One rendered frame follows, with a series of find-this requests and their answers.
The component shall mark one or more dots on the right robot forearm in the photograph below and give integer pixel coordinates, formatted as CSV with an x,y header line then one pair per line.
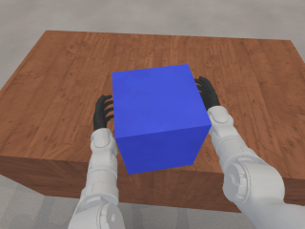
x,y
227,142

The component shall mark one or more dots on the left robot forearm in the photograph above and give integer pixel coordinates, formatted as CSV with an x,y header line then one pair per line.
x,y
101,183

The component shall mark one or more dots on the left robot hand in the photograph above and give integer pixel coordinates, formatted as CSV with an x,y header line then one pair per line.
x,y
100,120

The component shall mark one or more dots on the pedestal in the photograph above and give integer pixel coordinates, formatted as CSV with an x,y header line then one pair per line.
x,y
47,108

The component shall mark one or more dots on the robot right upper arm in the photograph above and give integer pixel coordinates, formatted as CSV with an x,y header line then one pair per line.
x,y
258,192

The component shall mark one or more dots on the robot left upper arm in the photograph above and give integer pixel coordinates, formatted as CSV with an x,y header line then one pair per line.
x,y
105,215

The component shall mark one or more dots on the right robot hand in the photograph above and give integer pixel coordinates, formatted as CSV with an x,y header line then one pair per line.
x,y
208,95

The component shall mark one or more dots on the carton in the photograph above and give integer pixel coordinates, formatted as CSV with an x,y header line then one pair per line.
x,y
160,120

